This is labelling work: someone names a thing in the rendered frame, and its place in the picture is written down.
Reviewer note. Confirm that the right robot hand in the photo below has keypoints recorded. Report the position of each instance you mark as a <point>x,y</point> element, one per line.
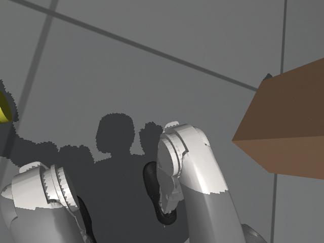
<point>251,235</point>

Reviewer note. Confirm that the right robot foot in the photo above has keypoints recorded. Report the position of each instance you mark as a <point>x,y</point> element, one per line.
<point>152,188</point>

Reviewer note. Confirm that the left robot foot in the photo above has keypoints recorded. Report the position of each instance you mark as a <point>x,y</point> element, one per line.
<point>87,220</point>

